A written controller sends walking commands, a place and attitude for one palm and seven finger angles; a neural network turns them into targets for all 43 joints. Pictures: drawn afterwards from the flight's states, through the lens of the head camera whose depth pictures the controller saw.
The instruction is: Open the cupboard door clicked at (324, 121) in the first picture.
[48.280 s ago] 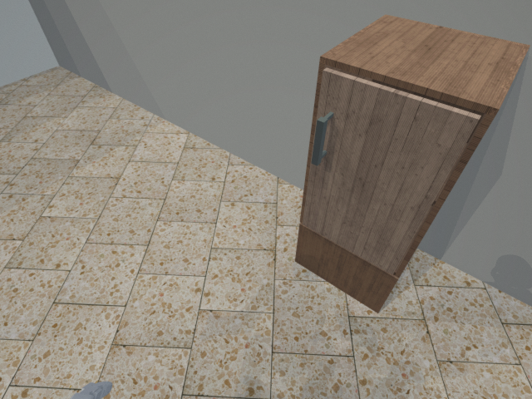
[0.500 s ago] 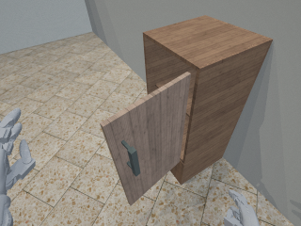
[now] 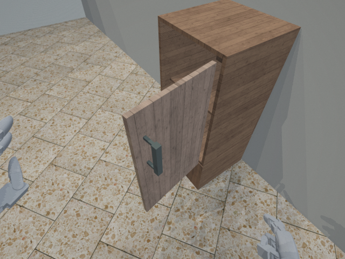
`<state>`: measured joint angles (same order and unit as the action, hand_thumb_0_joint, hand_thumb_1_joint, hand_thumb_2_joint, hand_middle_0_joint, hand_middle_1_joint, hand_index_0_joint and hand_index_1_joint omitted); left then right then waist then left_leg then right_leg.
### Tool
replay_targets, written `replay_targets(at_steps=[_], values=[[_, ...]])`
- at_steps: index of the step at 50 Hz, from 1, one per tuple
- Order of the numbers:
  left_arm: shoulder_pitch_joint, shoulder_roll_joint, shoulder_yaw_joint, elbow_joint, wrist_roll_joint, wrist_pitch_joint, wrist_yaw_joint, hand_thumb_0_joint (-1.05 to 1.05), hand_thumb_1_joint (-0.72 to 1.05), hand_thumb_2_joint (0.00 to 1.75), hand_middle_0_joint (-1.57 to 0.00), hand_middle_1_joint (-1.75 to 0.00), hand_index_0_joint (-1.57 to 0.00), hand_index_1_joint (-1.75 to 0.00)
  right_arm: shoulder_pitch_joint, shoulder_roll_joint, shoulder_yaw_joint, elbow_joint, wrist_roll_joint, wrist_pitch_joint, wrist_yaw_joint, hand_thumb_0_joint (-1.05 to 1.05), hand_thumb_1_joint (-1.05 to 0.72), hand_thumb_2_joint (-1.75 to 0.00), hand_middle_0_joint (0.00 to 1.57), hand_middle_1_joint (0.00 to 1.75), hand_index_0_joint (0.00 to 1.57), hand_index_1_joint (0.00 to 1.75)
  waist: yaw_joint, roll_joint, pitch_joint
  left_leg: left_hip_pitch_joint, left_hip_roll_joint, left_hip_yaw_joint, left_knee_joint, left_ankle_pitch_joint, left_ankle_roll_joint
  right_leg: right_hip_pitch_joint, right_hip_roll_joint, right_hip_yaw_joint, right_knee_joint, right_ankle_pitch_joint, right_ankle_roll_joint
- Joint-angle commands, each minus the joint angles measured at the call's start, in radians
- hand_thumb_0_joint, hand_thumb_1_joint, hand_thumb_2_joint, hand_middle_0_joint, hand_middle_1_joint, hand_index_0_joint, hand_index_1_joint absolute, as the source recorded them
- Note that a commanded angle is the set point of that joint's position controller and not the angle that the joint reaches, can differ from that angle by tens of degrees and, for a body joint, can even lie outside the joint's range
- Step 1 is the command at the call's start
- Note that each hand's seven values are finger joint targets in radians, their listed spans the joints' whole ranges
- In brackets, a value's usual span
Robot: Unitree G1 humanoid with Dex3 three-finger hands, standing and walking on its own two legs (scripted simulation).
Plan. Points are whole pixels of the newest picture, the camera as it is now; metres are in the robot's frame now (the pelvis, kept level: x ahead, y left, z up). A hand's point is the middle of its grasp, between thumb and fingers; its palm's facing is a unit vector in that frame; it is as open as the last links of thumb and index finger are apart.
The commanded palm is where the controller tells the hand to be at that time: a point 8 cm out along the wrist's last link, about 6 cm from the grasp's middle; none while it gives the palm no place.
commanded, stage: step back with the hand held close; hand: left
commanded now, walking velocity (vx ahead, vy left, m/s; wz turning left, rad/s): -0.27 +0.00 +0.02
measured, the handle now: (152, 156) +0.41 +0.08 -0.04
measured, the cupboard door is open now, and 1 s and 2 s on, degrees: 100 100 100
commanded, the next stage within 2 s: stop stepping back and stand still in 0.44 s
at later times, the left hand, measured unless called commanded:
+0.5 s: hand out of the picture +0.07 +0.31 +0.16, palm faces +0.57 -0.72 -0.40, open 7.4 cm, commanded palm +0.00 +0.33 +0.18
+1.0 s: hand out of the picture +0.00 +0.25 +0.18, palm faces +0.47 -0.76 -0.44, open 7.4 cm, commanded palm -0.04 +0.28 +0.18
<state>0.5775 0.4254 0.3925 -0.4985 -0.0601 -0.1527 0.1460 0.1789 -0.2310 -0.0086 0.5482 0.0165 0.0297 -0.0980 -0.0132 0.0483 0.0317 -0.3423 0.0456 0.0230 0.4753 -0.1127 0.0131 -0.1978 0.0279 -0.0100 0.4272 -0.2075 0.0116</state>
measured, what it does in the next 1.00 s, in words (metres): walks backwards: left foot, then right foot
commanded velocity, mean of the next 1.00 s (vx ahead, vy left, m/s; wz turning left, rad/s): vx -0.07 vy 0.02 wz -0.05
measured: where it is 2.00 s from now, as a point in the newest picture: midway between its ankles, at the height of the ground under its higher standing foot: outside the picture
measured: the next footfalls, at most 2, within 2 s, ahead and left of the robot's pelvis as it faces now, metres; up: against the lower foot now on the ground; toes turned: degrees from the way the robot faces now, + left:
left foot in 0.42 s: +0.02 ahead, +0.11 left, +0.00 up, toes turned +6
right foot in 0.82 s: -0.22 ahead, -0.10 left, +0.00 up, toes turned -4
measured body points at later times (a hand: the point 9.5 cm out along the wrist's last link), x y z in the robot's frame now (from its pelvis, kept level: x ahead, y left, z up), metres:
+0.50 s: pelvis -0.11 +0.02 -0.02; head -0.10 +0.04 +0.43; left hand +0.03 +0.35 +0.18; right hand +0.09 -0.20 -0.09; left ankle -0.02 +0.11 -0.74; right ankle -0.04 -0.12 -0.70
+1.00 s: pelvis -0.19 -0.01 -0.02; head -0.24 -0.01 +0.43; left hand -0.03 +0.29 +0.20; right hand -0.09 -0.28 -0.11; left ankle -0.12 +0.10 -0.74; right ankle -0.32 -0.09 -0.74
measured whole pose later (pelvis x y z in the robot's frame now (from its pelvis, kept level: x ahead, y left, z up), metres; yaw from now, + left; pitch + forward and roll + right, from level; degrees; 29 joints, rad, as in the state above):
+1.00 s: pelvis -0.19 -0.01 -0.02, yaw -3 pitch -1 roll +1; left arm 0.56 0.45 0.46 -0.45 -0.06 -0.19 0.17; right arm 0.31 -0.24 -0.01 0.69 0.01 -0.07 -0.08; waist -0.01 -0.02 -0.10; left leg -0.36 -0.01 0.07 0.60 -0.23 0.03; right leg -0.04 0.03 0.00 0.59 -0.51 -0.05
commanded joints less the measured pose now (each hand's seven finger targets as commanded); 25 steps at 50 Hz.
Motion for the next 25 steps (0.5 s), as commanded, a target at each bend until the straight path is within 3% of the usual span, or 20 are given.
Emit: replay_targets(at_steps=[1, 3, 6, 8, 11, 12, 13, 14, 15, 16, 17, 18, 19, 20, 21, 22, 23, 24, 25], values=[[-0.033, 0.192, 0.158, -0.198, 0.009, -0.089, 0.032, 0.00, 0.90, 0.90, -0.20, -0.30, -0.20, -0.30, -0.093, -0.134, -0.044, -0.152, -0.012, -0.075, -0.010, 0.00, -0.90, -0.90, 0.20, 0.30, 0.20, 0.30, 0.005, 0.069, -0.053, -0.032, 0.046, -0.097, -0.155, -0.345, 0.024, -0.041, -0.014, 0.029, -0.083, -0.186, 0.000], [-0.039, 0.175, 0.158, -0.198, 0.015, -0.100, 0.032, 0.00, 0.90, 0.90, -0.20, -0.30, -0.20, -0.30, -0.091, -0.135, -0.042, -0.156, -0.014, -0.089, -0.011, 0.00, -0.90, -0.90, 0.20, 0.30, 0.20, 0.30, 0.008, 0.089, -0.053, -0.119, 0.072, -0.127, -0.208, -0.441, 0.038, 0.022, 0.014, 0.019, -0.016, -0.190, 0.006], [-0.058, 0.172, 0.174, -0.194, 0.029, -0.107, 0.032, 0.00, 0.90, 0.90, -0.20, -0.30, -0.20, -0.30, -0.098, -0.141, -0.045, -0.156, -0.018, -0.109, -0.013, 0.00, -0.90, -0.90, 0.20, 0.30, 0.20, 0.30, 0.021, 0.167, -0.069, -0.317, 0.120, -0.202, -0.305, -0.596, 0.070, 0.191, 0.058, -0.002, 0.153, -0.121, 0.006], [-0.061, 0.169, 0.175, -0.230, 0.027, -0.112, 0.029, 0.00, 0.90, 0.90, -0.20, -0.30, -0.20, -0.30, -0.092, -0.130, -0.048, -0.151, -0.018, -0.126, -0.007, 0.00, -0.90, -0.90, 0.20, 0.30, 0.20, 0.30, 0.024, 0.165, -0.109, -0.274, 0.117, -0.189, -0.279, -0.557, 0.068, 0.176, 0.063, -0.001, 0.171, -0.092, -0.004], [-0.007, 0.200, 0.202, -0.256, 0.019, -0.121, 0.029, 0.00, 0.90, 0.90, -0.20, -0.30, -0.20, -0.30, -0.078, -0.123, -0.052, -0.140, -0.024, -0.145, 0.003, 0.00, -0.90, -0.90, 0.20, 0.30, 0.20, 0.30, 0.020, 0.117, -0.139, -0.188, 0.066, -0.133, -0.173, -0.484, 0.044, 0.078, 0.031, 0.056, 0.068, -0.147, -0.028], [0.006, 0.189, 0.189, -0.272, 0.014, -0.124, 0.027, 0.00, 0.90, 0.90, -0.20, -0.30, -0.20, -0.30, -0.076, -0.110, -0.052, -0.140, -0.021, -0.147, 0.007, 0.00, -0.90, -0.90, 0.20, 0.30, 0.20, 0.30, 0.015, 0.058, -0.134, -0.138, 0.033, -0.089, -0.092, -0.450, 0.028, -0.003, -0.004, 0.107, 0.003, -0.200, -0.044], [0.016, 0.201, 0.196, -0.268, 0.012, -0.127, 0.030, 0.00, 0.90, 0.90, -0.20, -0.30, -0.20, -0.30, -0.062, -0.109, -0.058, -0.126, -0.021, -0.147, 0.009, 0.00, -0.90, -0.90, 0.20, 0.30, 0.20, 0.30, 0.009, -0.033, -0.122, -0.034, -0.013, -0.040, 0.062, -0.387, 0.002, -0.163, -0.070, 0.198, -0.097, -0.283, -0.073], [0.010, 0.195, 0.180, -0.259, 0.008, -0.124, 0.037, 0.00, 0.90, 0.90, -0.20, -0.30, -0.20, -0.30, -0.047, -0.105, -0.065, -0.101, -0.018, -0.140, 0.013, 0.00, -0.90, -0.90, 0.20, 0.30, 0.20, 0.30, 0.001, -0.121, -0.115, 0.111, -0.060, -0.005, 0.278, -0.307, -0.033, -0.385, -0.172, 0.315, -0.208, -0.399, -0.122], [-0.020, 0.190, 0.163, -0.242, 0.013, -0.113, 0.048, 0.00, 0.90, 0.90, -0.20, -0.30, -0.20, -0.30, -0.047, -0.098, -0.073, -0.074, -0.020, -0.129, 0.018, 0.00, -0.90, -0.90, 0.20, 0.30, 0.20, 0.30, -0.002, -0.200, -0.101, 0.175, -0.071, -0.005, 0.454, -0.281, -0.047, -0.515, -0.274, 0.402, -0.277, -0.462, -0.168], [-0.038, 0.183, 0.165, -0.213, 0.018, -0.104, 0.058, 0.00, 0.90, 0.90, -0.20, -0.30, -0.20, -0.30, -0.042, -0.095, -0.077, -0.054, -0.031, -0.118, 0.021, 0.00, -0.90, -0.90, 0.20, 0.30, 0.20, 0.30, -0.004, -0.208, -0.095, 0.195, -0.066, -0.016, 0.541, -0.294, -0.048, -0.564, -0.303, 0.404, -0.290, -0.429, -0.187], [-0.078, 0.155, 0.125, -0.205, 0.026, -0.094, 0.058, 0.00, 0.90, 0.90, -0.20, -0.30, -0.20, -0.30, -0.043, -0.081, -0.068, -0.053, -0.029, -0.111, 0.021, 0.00, -0.90, -0.90, 0.20, 0.30, 0.20, 0.30, -0.012, -0.262, -0.076, 0.190, -0.044, -0.041, 0.519, -0.309, -0.037, -0.559, -0.292, 0.334, -0.258, -0.359, -0.166], [-0.128, 0.165, 0.130, -0.211, 0.031, -0.092, 0.060, 0.00, 0.90, 0.90, -0.20, -0.30, -0.20, -0.30, -0.046, -0.080, -0.058, -0.057, -0.029, -0.112, 0.015, 0.00, -0.90, -0.90, 0.20, 0.30, 0.20, 0.30, -0.019, -0.279, -0.048, 0.207, -0.024, -0.052, 0.368, -0.299, -0.026, -0.542, -0.236, 0.260, -0.207, -0.276, -0.119], [-0.166, 0.170, 0.121, -0.207, 0.026, -0.090, 0.056, 0.00, 0.90, 0.90, -0.20, -0.30, -0.20, -0.30, -0.053, -0.079, -0.042, -0.060, -0.028, -0.115, 0.003, 0.00, -0.90, -0.90, 0.20, 0.30, 0.20, 0.30, -0.028, -0.211, -0.016, 0.189, -0.031, -0.027, 0.123, -0.255, -0.023, -0.481, -0.152, 0.180, -0.122, -0.228, -0.063], [-0.207, 0.165, 0.109, -0.220, 0.015, -0.105, 0.050, 0.00, 0.90, 0.90, -0.20, -0.30, -0.20, -0.30, -0.075, -0.110, -0.039, -0.066, -0.020, -0.125, -0.009, 0.00, -0.90, -0.90, 0.20, 0.30, 0.20, 0.30, -0.027, -0.029, 0.029, 0.107, 0.018, -0.082, -0.085, -0.270, -0.008, -0.412, -0.062, 0.130, 0.036, -0.199, -0.023], [-0.261, 0.183, 0.116, -0.257, 0.024, -0.121, 0.052, 0.00, 0.90, 0.90, -0.20, -0.30, -0.20, -0.30, -0.121, -0.147, -0.043, -0.077, -0.023, -0.142, -0.022, 0.00, -0.90, -0.90, 0.20, 0.30, 0.20, 0.30, -0.013, 0.243, 0.055, -0.082, 0.199, -0.302, -0.257, -0.329, 0.055, -0.320, 0.023, 0.065, 0.286, -0.241, 0.011], [-0.268, 0.188, 0.157, -0.249, 0.044, -0.129, 0.065, 0.00, 0.90, 0.90, -0.20, -0.30, -0.20, -0.30, -0.078, -0.109, -0.039, -0.063, -0.046, -0.168, -0.021, 0.00, -0.90, -0.90, 0.20, 0.30, 0.20, 0.30, 0.000, 0.305, -0.019, -0.189, 0.349, -0.465, -0.332, -0.356, 0.143, -0.223, 0.061, 0.070, 0.589, -0.289, 0.013], [-0.267, 0.183, 0.157, -0.224, 0.045, -0.136, 0.066, 0.00, 0.90, 0.90, -0.20, -0.30, -0.20, -0.30, -0.067, -0.075, -0.043, -0.046, -0.052, -0.187, -0.011, 0.00, -0.90, -0.90, 0.20, 0.30, 0.20, 0.30, 0.001, 0.182, -0.063, -0.187, 0.359, -0.423, -0.321, -0.380, 0.158, -0.202, 0.052, 0.119, 0.718, -0.271, 0.002], [-0.218, 0.178, 0.166, -0.198, 0.041, -0.140, 0.056, 0.00, 0.90, 0.90, -0.20, -0.30, -0.20, -0.30, -0.065, -0.096, -0.061, -0.039, -0.043, -0.191, 0.004, 0.00, -0.90, -0.90, 0.20, 0.30, 0.20, 0.30, 0.000, 0.145, -0.135, -0.191, 0.347, -0.373, -0.314, -0.464, 0.146, -0.134, 0.060, 0.116, 0.772, -0.260, 0.006], [-0.185, 0.167, 0.167, -0.224, 0.036, -0.136, 0.046, 0.00, 0.90, 0.90, -0.20, -0.30, -0.20, -0.30, -0.059, -0.109, -0.078, -0.051, -0.042, -0.190, 0.017, 0.00, -0.90, -0.90, 0.20, 0.30, 0.20, 0.30, 0.004, 0.119, -0.149, -0.178, 0.329, -0.352, -0.269, -0.425, 0.162, -0.142, 0.060, 0.109, 0.788, -0.251, 0.008]])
